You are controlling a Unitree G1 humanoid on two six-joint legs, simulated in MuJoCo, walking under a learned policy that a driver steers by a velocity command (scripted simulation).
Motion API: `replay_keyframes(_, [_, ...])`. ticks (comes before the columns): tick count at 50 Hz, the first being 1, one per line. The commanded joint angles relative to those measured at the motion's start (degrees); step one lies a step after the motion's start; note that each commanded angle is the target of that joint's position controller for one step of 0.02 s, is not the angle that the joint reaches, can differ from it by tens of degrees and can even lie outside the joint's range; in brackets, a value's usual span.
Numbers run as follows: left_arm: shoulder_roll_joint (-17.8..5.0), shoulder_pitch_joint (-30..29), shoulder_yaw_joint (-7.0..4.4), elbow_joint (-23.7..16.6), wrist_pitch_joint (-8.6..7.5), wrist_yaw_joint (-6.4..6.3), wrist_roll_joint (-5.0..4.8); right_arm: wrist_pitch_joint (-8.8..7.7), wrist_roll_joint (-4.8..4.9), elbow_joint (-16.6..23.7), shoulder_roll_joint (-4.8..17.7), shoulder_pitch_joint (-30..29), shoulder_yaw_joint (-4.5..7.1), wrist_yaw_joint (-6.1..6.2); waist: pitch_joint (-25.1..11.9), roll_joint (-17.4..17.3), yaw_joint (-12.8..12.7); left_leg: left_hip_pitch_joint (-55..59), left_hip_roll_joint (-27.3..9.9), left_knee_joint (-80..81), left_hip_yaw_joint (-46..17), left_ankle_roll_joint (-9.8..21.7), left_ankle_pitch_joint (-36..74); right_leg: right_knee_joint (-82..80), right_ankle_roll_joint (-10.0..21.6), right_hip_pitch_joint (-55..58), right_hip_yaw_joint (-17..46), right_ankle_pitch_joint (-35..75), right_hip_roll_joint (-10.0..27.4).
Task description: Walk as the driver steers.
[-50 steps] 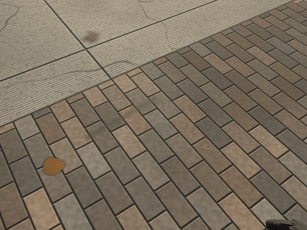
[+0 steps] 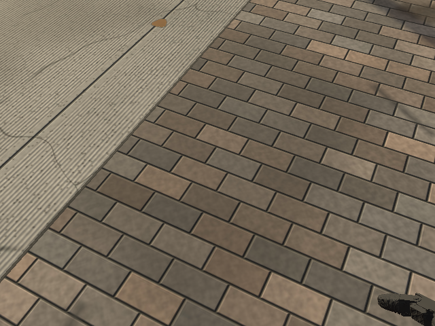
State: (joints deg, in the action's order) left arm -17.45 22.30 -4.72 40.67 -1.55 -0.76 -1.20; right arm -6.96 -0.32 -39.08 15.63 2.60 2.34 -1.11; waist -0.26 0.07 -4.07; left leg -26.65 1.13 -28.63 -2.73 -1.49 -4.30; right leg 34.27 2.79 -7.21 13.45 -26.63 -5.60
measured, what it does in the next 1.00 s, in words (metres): walks ahead: right foot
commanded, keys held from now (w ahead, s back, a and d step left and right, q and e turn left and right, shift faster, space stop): w+e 0.44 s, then w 0.12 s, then w+q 0.44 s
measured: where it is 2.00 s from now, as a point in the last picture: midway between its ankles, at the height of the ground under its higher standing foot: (287, 165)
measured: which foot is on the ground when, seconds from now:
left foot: down 0.00-0.52, up 0.54-1.00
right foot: down 0.00-0.00, up 0.02-0.50, down 0.52-1.00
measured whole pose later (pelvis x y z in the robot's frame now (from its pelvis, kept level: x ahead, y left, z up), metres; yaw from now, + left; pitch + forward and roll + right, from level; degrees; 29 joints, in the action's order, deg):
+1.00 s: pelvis +0.50 -0.13 +0.01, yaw -11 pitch +2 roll -2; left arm -15.3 17.9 -3.6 46.1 -4.0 -0.4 0.0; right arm -2.9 1.1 -43.1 14.8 7.3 2.3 -3.4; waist 0.9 -2.5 -3.2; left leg -36.9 -3.6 -35.8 0.4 1.9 1.6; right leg 12.6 1.7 6.1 -9.9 -20.7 -2.9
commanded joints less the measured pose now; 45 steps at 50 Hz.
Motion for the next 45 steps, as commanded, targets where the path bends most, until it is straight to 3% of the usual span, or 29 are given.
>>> replay_keyframes(1, [-1.21,4.06,0.85,-6.76,-1.54,-0.16,-0.82,-0.01,-0.36,-0.80,15.68,20.00,5.34,0.38,-18.72,-21.10,7.37,46.60,-25.87,9.04,-41.80,15.97,-19.16,33.60,-0.71,-34.57,-3.58,-8.29,0.17])
replay_keyframes(2, [-6.42,2.47,-0.31,-5.47,-1.40,-0.20,-1.17,0.25,0.50,0.44,10.62,17.70,4.09,0.36,-12.56,-13.06,8.27,42.08,-24.79,11.41,-40.92,14.60,-28.87,40.18,-1.52,-39.49,-1.89,-4.77,4.20])
replay_keyframes(3, [-7.93,-3.07,-0.76,-6.17,-0.98,-0.08,-0.77,0.77,0.41,0.86,8.29,15.34,3.37,0.65,-6.15,-7.82,8.97,35.03,-22.58,11.82,-31.47,12.44,-25.88,41.55,-1.85,-40.10,-4.09,0.02,6.11])
replay_keyframes(4, [-7.31,-5.62,-0.81,-6.71,-0.76,-0.01,-0.06,1.05,-0.22,0.97,7.43,12.72,2.94,0.68,-2.49,-4.35,7.81,28.05,-20.23,12.98,-24.83,11.56,-18.99,39.77,-1.94,-38.07,-5.17,3.90,7.85])
replay_keyframes(5, [-6.57,-6.58,-1.05,-7.00,-0.58,0.18,0.23,1.10,-0.43,0.58,5.99,10.96,2.49,0.78,-0.43,-4.67,6.54,23.76,-18.08,14.24,-19.74,11.15,-13.44,37.22,-1.86,-36.29,-5.10,6.32,9.46])
replay_keyframes(7, [-4.46,-5.43,-0.87,-6.74,0.08,0.68,-0.48,0.74,-0.35,-0.16,5.18,9.83,2.30,0.86,0.68,-7.47,5.04,19.07,-15.50,16.90,-12.07,10.78,-7.68,34.89,-1.97,-32.65,-6.67,8.58,11.00])
replay_keyframes(11, [-2.55,-8.98,-0.33,-8.03,0.58,0.75,0.00,0.23,-0.24,-2.44,7.68,11.23,3.24,0.98,1.50,-4.87,5.28,20.38,-16.57,19.30,-4.35,12.55,2.03,28.41,-3.29,-36.00,-7.06,14.71,11.93])
replay_keyframes(16, [-1.21,-16.19,0.36,-9.21,-0.22,2.32,-0.04,1.18,0.12,-4.36,9.59,12.25,3.59,1.41,2.84,-4.08,7.73,23.27,-15.28,19.32,5.47,10.61,7.33,13.09,-2.97,-33.78,-10.72,26.98,11.47])
replay_keyframes(19, [-0.67,-20.94,0.70,-10.89,-0.37,3.43,-0.26,1.96,0.80,-5.78,11.07,14.58,3.96,1.51,4.67,-3.77,9.28,26.26,-16.45,18.99,8.30,9.83,7.67,6.63,-1.79,-32.39,-13.42,26.87,10.83])
replay_keyframes(21, [-1.35,-22.25,0.46,-11.93,-0.30,3.99,-0.34,2.61,1.49,-6.41,12.12,15.09,4.34,1.45,5.32,-4.12,8.90,29.23,-17.63,17.24,9.76,9.05,12.48,3.89,-0.26,-31.30,-14.96,23.07,10.00])
replay_keyframes(23, [-2.89,-20.25,-0.39,-12.15,-0.09,4.10,0.15,3.21,2.19,-6.69,13.70,15.06,4.82,1.64,2.96,-5.54,6.57,30.92,-17.86,10.76,11.79,8.16,30.82,2.23,2.14,-24.77,-17.75,16.86,6.71])
replay_keyframes(24, [-4.39,-15.77,-1.32,-11.29,0.06,3.93,0.41,3.55,2.48,-6.89,14.40,15.00,4.97,1.77,-0.01,-5.96,3.48,30.74,-17.41,3.78,12.84,7.63,39.71,0.79,3.72,-17.89,-18.97,15.07,4.36])
replay_keyframes(25, [-6.79,-6.19,-2.92,-8.54,0.17,3.40,0.29,3.79,2.56,-6.97,13.56,14.58,4.52,1.93,-4.91,-4.45,-1.88,26.46,-15.56,-7.31,14.57,6.25,41.47,-3.44,5.82,-4.09,-19.49,19.56,1.90])
replay_keyframes(26, [-10.69,3.61,-4.45,-5.99,0.61,2.26,0.20,3.44,1.08,-6.20,10.57,15.34,3.18,2.00,-10.63,1.05,-5.82,12.22,-13.33,-23.87,14.66,4.05,23.67,-3.43,8.68,14.45,-9.28,21.32,8.03])
replay_keyframes(27, [-17.02,1.56,-4.68,-6.24,-0.01,1.86,-0.03,2.05,-0.78,-3.26,2.64,21.11,0.45,1.08,-16.05,16.03,1.97,-11.24,-2.25,-43.84,10.12,0.75,-28.10,-9.25,18.57,29.79,23.15,12.37,23.67])
replay_keyframes(28, [-11.95,3.74,-3.30,-7.04,-0.77,2.16,0.11,0.37,1.52,-4.01,8.16,16.36,1.43,0.40,-21.99,8.95,-2.86,-15.74,-2.32,-50.12,-1.13,1.15,-29.04,-16.02,19.75,30.25,31.59,7.55,26.62])
replay_keyframes(29, [-9.47,1.37,-2.38,-6.02,-1.47,2.41,0.70,-0.16,3.64,-2.43,10.29,11.14,2.12,0.12,-13.25,6.80,-3.06,-19.86,-4.83,-50.34,-0.62,2.01,-24.31,-16.22,16.75,24.37,21.54,12.89,25.07])
replay_keyframes(30, [-7.87,-2.39,-1.75,-5.89,-1.81,2.40,0.51,-0.34,3.13,-2.49,9.41,9.87,1.75,0.41,-8.47,3.60,-0.80,-18.05,-7.66,-46.03,-0.31,2.59,-19.24,-16.14,14.34,15.96,13.46,18.89,22.65])
replay_keyframes(31, [-5.82,-6.03,-1.07,-5.95,-2.02,2.40,0.87,-0.05,1.92,-3.28,9.23,9.56,1.93,0.66,-5.38,2.56,1.20,-14.99,-9.39,-42.34,-0.29,2.38,-16.08,-17.07,12.81,8.76,7.81,24.21,20.60])
replay_keyframes(32, [-4.11,-8.05,-0.44,-6.11,-2.42,2.37,1.48,0.79,1.77,-4.09,9.21,11.47,2.15,0.52,-4.25,3.34,3.28,-11.18,-10.61,-40.63,-1.06,2.26,-13.55,-18.89,12.03,3.99,4.01,27.56,19.05])
replay_keyframes(35, [-4.51,-8.87,-0.58,-4.27,-4.07,2.22,1.63,3.22,1.86,-5.57,6.60,14.20,1.88,0.53,-2.26,3.24,5.38,-8.61,-10.68,-37.24,-1.20,0.87,-9.00,-23.95,12.10,-1.91,-2.63,30.83,18.57])
replay_keyframes(39, [-4.76,-7.30,-0.66,-1.58,-4.72,1.28,2.34,3.76,1.74,-4.32,5.42,9.10,1.88,0.73,1.67,2.49,3.81,-14.05,-8.62,-26.89,-3.73,-0.24,2.91,-26.36,9.63,-0.87,-11.05,32.27,17.12])
replay_keyframes(42, [-5.35,-7.38,-0.61,-0.53,-4.77,0.84,2.10,3.22,1.63,-3.31,4.25,5.24,1.50,-0.15,3.05,2.63,2.26,-12.44,-7.08,-16.51,-1.41,0.39,11.80,-27.49,7.46,0.39,-15.90,31.49,16.33])
replay_keyframes(45, [-6.10,-4.69,-0.88,1.64,-4.29,0.49,1.65,3.04,1.55,-1.17,2.88,0.45,0.80,-1.16,5.25,1.77,-0.03,-13.99,-6.50,-10.19,0.57,1.58,12.83,-27.15,6.85,5.47,-18.11,33.11,18.20])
